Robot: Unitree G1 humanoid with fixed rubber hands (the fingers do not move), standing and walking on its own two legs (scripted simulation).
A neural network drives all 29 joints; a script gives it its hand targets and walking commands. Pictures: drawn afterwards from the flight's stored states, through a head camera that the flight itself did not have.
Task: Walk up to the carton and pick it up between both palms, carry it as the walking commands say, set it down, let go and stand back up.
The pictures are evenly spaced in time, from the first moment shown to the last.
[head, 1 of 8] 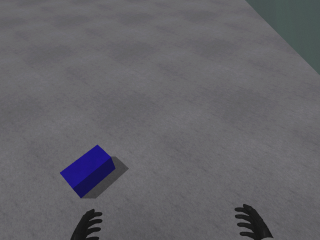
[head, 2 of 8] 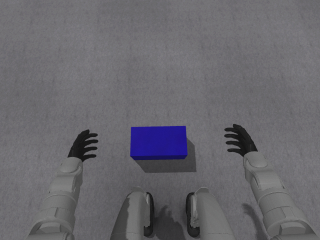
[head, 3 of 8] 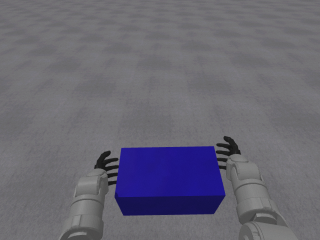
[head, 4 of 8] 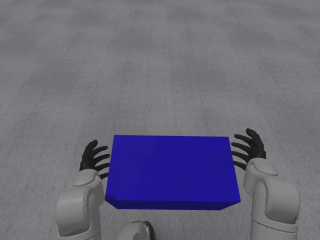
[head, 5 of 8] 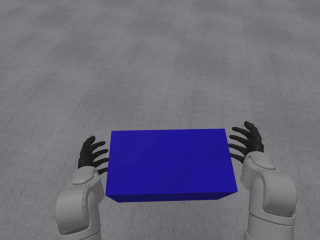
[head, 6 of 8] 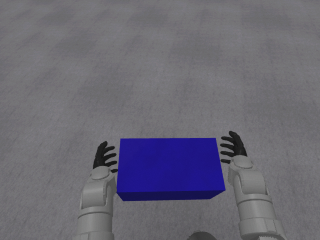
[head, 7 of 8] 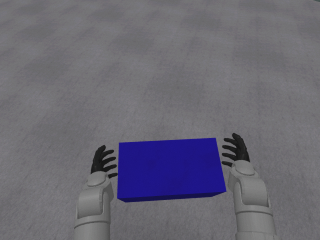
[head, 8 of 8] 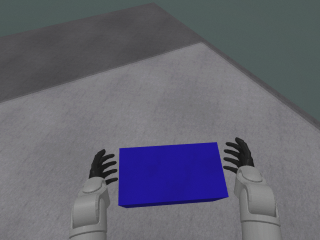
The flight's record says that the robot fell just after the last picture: no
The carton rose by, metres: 0.74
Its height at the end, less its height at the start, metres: +0.58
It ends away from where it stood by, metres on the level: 16.15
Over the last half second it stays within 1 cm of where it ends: no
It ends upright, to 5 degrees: no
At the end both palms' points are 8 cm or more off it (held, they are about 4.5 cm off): no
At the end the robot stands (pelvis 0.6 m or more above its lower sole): yes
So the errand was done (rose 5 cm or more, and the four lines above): no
